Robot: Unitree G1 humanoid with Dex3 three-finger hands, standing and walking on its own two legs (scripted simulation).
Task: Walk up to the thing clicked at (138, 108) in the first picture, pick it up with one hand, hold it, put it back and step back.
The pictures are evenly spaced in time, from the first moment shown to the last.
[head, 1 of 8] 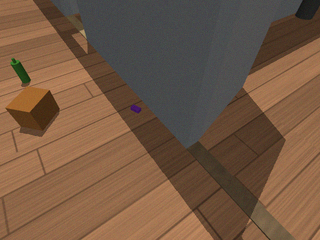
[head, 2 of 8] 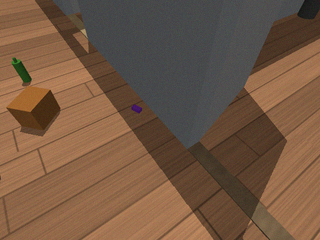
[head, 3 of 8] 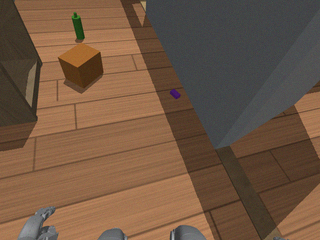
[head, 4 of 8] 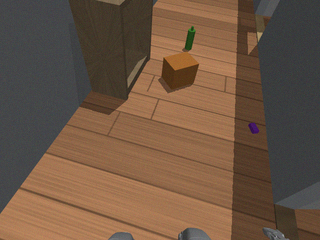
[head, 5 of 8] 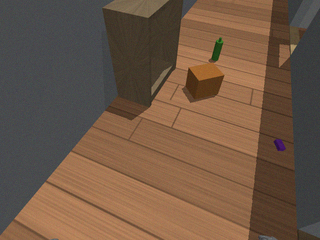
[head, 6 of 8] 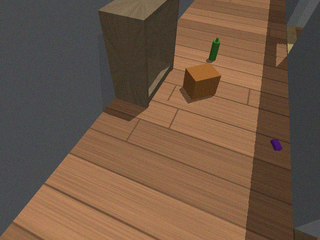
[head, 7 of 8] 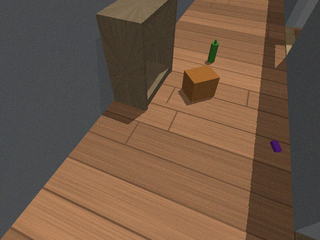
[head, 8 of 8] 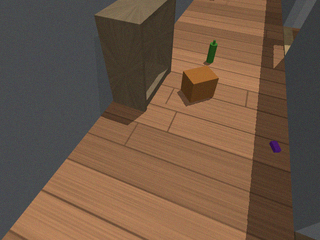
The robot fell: no
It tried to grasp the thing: no
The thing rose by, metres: 0.00
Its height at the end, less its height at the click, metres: +0.00
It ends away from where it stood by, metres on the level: 0.00
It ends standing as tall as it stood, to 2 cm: yes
